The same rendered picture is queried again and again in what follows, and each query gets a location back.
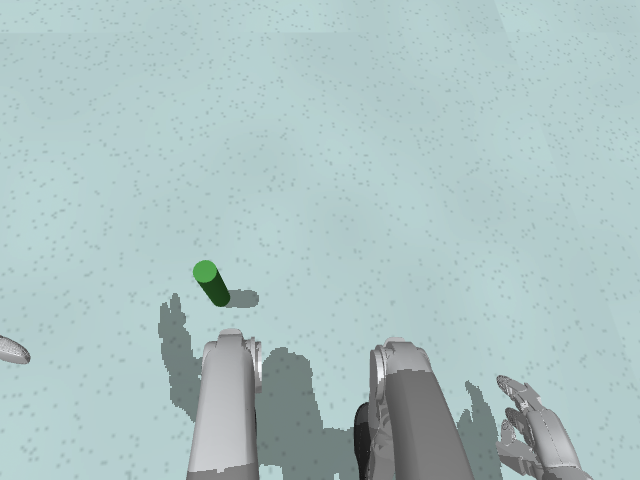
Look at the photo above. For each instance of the left robot hand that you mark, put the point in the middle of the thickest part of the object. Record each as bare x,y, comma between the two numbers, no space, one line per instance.
13,352

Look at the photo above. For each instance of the right robot foot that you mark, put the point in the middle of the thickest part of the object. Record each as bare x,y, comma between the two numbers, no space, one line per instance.
362,440

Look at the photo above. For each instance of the right robot hand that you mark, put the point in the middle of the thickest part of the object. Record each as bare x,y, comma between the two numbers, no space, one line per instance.
542,429

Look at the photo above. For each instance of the can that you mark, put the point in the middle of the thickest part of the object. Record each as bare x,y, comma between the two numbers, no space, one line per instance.
206,274

